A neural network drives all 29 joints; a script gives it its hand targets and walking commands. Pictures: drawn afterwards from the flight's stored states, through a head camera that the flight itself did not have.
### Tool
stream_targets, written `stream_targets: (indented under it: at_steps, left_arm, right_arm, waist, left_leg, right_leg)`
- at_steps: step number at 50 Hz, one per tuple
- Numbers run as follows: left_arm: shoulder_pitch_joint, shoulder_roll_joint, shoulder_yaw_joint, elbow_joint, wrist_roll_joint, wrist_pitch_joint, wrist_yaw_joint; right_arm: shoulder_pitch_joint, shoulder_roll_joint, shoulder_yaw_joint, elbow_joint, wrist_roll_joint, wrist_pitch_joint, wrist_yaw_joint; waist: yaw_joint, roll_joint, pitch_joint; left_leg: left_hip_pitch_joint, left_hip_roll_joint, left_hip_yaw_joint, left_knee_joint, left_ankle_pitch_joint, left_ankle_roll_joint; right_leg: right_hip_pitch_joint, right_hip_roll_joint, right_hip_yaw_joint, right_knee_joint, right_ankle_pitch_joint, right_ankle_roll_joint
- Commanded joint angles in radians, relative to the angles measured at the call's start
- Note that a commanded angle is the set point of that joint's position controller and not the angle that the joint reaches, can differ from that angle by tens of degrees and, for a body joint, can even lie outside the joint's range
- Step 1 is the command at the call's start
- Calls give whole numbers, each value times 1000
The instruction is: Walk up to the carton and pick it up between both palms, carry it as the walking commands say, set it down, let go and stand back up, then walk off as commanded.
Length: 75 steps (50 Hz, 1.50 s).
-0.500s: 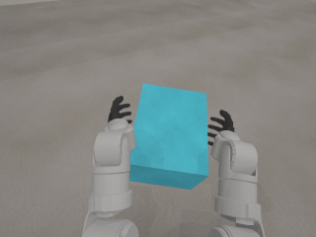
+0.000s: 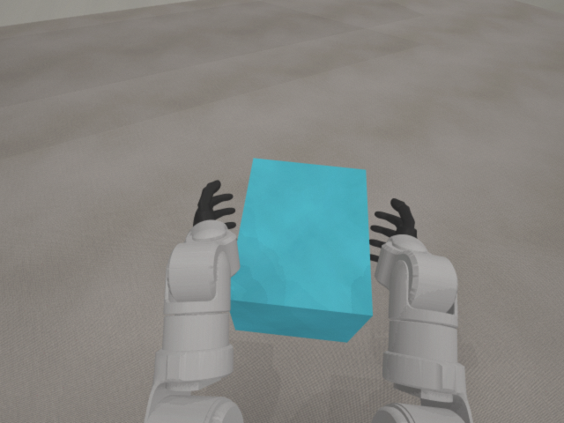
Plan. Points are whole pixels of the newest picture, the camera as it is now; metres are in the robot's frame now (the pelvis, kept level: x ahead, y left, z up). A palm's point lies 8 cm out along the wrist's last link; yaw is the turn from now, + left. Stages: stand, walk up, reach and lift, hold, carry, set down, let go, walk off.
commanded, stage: carry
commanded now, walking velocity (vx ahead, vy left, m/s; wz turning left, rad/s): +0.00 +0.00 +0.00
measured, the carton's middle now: (300, 250) +0.39 +0.00 +0.03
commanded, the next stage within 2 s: none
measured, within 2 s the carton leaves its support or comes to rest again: neither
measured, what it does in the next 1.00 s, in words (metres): shifts its weight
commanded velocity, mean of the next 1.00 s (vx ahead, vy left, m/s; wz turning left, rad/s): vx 0.20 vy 0.00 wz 0.00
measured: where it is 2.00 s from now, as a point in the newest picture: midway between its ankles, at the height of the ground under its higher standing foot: (289, 336)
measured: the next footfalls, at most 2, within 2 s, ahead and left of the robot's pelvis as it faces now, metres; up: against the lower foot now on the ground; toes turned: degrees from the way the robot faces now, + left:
left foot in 1.32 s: +0.32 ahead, +0.14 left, +0.00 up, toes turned +6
right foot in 1.60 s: +0.46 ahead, -0.11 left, +0.00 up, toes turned -6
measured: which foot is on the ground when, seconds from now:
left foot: down 0.00-1.00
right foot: down 0.00-1.00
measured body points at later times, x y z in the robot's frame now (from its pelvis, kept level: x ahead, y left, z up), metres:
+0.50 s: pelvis +0.00 +0.00 +0.00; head -0.01 +0.02 +0.45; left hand +0.35 +0.13 +0.11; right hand +0.34 -0.13 +0.10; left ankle +0.00 +0.12 -0.73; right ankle +0.08 -0.08 -0.73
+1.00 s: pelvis +0.07 +0.00 +0.00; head +0.05 -0.01 +0.45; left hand +0.39 +0.13 +0.12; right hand +0.39 -0.13 +0.10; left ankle +0.00 +0.12 -0.73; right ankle +0.09 -0.09 -0.73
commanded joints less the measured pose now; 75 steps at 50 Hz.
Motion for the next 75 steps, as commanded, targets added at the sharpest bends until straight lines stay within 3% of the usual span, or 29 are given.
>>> stream_targets:
  at_steps: [1, 3, 9, 16, 17, 19, 22, 27, 29, 31, 32, 33, 36, 39, 42, 47, 49, 51, 52, 55, 61, 64, 65, 66, 67, 68, 70, 72, 75]
  left_arm:
    - [-516, -950, -513, 199, -335, 27, -265]
    - [-533, -929, -510, 168, -335, 18, -260]
    - [-451, -923, -479, 226, -322, 0, -280]
    - [-515, -886, -462, 263, -300, -33, -281]
    - [-491, -909, -488, 225, -322, -33, -283]
    - [-422, -879, -436, 353, -272, -45, -291]
    - [-517, -911, -480, 239, -330, -55, -285]
    - [-522, -924, -511, 168, -356, -70, -283]
    - [-393, -877, -441, 334, -288, -66, -288]
    - [-402, -902, -485, 220, -325, -72, -286]
    - [-445, -841, -412, 319, -277, -94, -292]
    - [-387, -954, -542, 51, -380, -72, -285]
    - [-306, -968, -546, -26, -385, -16, -270]
    - [-323, -1005, -591, -58, -392, 24, -281]
    - [-328, -1023, -592, -49, -398, 47, -300]
    - [-268, -1057, -589, -5, -405, 89, -324]
    - [-228, -1086, -604, -77, -426, 92, -328]
    - [-220, -1037, -593, -117, -416, 95, -320]
    - [-128, -1038, -581, -104, -407, 104, -317]
    - [-177, -1074, -589, -168, -409, 89, -334]
    - [-154, -1074, -617, -174, -434, 103, -347]
    - [-153, -1049, -614, -166, -419, 109, -350]
    - [-153, -1031, -590, -124, -411, 119, -349]
    - [-128, -1031, -595, -118, -400, 127, -351]
    - [-126, -1026, -597, -117, -396, 131, -352]
    - [-194, -1053, -613, -150, -414, 135, -355]
    - [-217, -1033, -620, -171, -422, 139, -366]
    - [-191, -1052, -606, -148, -415, 138, -365]
    - [-214, -1044, -610, -134, -411, 140, -355]
  right_arm:
    - [-612, 879, 571, 93, 295, -7, 262]
    - [-625, 877, 576, 66, 307, -15, 260]
    - [-633, 905, 633, 77, 319, -25, 268]
    - [-611, 856, 541, 194, 284, -62, 277]
    - [-583, 872, 563, 149, 287, -61, 272]
    - [-595, 825, 535, 207, 258, -81, 282]
    - [-615, 865, 549, 142, 282, -87, 273]
    - [-618, 870, 563, 76, 300, -105, 267]
    - [-542, 821, 526, 195, 256, -103, 273]
    - [-529, 855, 562, 106, 289, -107, 273]
    - [-587, 810, 503, 221, 250, -127, 280]
    - [-545, 916, 629, -60, 347, -107, 271]
    - [-492, 926, 649, -148, 367, -50, 258]
    - [-433, 942, 631, -149, 355, -21, 272]
    - [-442, 950, 651, -167, 354, 4, 281]
    - [-384, 984, 663, -166, 341, 47, 292]
    - [-412, 1009, 704, -289, 373, 52, 292]
    - [-359, 1015, 690, -247, 373, 80, 300]
    - [-326, 1019, 714, -261, 389, 91, 301]
    - [-349, 1056, 727, -284, 401, 72, 320]
    - [-303, 1035, 698, -317, 380, 67, 311]
    - [-303, 1042, 701, -289, 379, 80, 320]
    - [-263, 1039, 682, -222, 365, 92, 314]
    - [-289, 1007, 690, -264, 370, 87, 314]
    - [-285, 984, 690, -258, 364, 88, 312]
    - [-298, 1014, 691, -256, 372, 91, 317]
    - [-270, 1054, 708, -220, 368, 105, 325]
    - [-305, 1050, 715, -255, 377, 103, 328]
    - [-309, 1016, 684, -249, 363, 108, 329]
  waist:
    - [-1, 92, -394]
    - [-3, 26, -454]
    - [-4, -112, -405]
    - [-8, 90, -386]
    - [-6, 19, -387]
    - [-5, 43, -366]
    - [-9, 0, -373]
    - [-12, 73, -418]
    - [-8, 38, -412]
    - [-11, 42, -401]
    - [-10, 26, -434]
    - [-6, -13, -399]
    - [2, -22, -361]
    - [-16, 182, -353]
    - [-25, 167, -261]
    - [-32, 126, -284]
    - [-11, 38, -344]
    - [6, -182, -354]
    - [18, -244, -337]
    - [23, -91, -374]
    - [13, -74, -353]
    - [-22, -92, -333]
    - [-35, -60, -372]
    - [-47, 123, -418]
    - [-43, 234, -387]
    - [-39, 277, -315]
    - [-38, 122, -264]
    - [-26, 130, -250]
    - [-27, 208, -232]
  left_leg:
    - [115, 134, -68, -23, 256, 32]
    - [80, 72, -41, 26, 93, 11]
    - [70, 77, -91, -28, -13, 14]
    - [87, 102, -116, -66, 30, 24]
    - [77, 95, -116, -61, -29, 23]
    - [86, 105, -117, -75, 6, 26]
    - [68, 78, -102, -50, -20, 29]
    - [111, 90, -102, -33, 100, 36]
    - [104, 97, -102, -17, 137, 33]
    - [95, 90, -109, -20, 105, 34]
    - [98, 76, -96, -23, -18, 41]
    - [72, 64, -80, -24, -138, 45]
    - [0, 55, -107, -58, -322, 72]
    - [193, 145, -237, -219, -305, 122]
    - [271, 293, -388, -365, -354, 187]
    - [291, 223, -211, -253, -90, 143]
    - [182, 162, -132, -55, 94, 100]
    - [-213, -4, 18, 238, -87, -3]
    - [-419, -31, 13, 255, -280, -11]
    - [-469, 13, -42, 177, -291, 6]
    - [-149, -46, 87, -14, 0, -3]
    - [245, -47, 87, -188, 68, 28]
    - [430, 20, -2, -183, 31, 62]
    - [576, 193, -266, -231, -58, 126]
    - [631, 349, -513, -312, -97, 208]
    - [640, 434, -603, -334, 57, 272]
    - [481, 390, -437, -301, 150, 255]
    - [344, 307, -260, -336, 25, 177]
    - [219, 259, -161, -380, -132, 131]
  right_leg:
    - [224, -142, 103, -95, 220, -29]
    - [320, -208, 186, -94, 413, -51]
    - [280, -212, 199, -156, 221, -47]
    - [214, -184, 158, -94, 167, -39]
    - [224, -191, 179, -131, 100, -37]
    - [191, -174, 157, -106, 105, -30]
    - [222, -189, 173, -136, 98, -31]
    - [254, -184, 160, -81, 254, -37]
    - [244, -178, 146, -69, 291, -39]
    - [247, -179, 158, -73, 286, -40]
    - [262, -177, 159, -88, 139, -46]
    - [246, -190, 176, -138, -15, -48]
    - [259, -218, 238, -242, -428, -56]
    - [80, -149, 125, -108, -259, -36]
    - [-81, -78, -7, 50, -186, -1]
    - [80, -74, -36, -81, -127, -11]
    - [302, -122, 52, -152, -108, -51]
    - [658, -346, 465, -301, 51, -177]
    - [806, -401, 518, -291, 257, -228]
    - [850, -403, 369, -253, 412, -216]
    - [541, -308, 108, -241, 315, -137]
    - [267, -223, -23, -107, 225, -47]
    - [111, -203, -34, -1, 237, -15]
    - [-39, -143, -90, 192, 170, 38]
    - [-226, -71, -122, 317, -93, 65]
    - [-362, -105, -67, 400, -325, 60]
    - [-265, -180, -13, 318, -392, 59]
    - [-120, -172, -75, 190, -315, 63]
    - [6, -117, -166, 92, -147, 69]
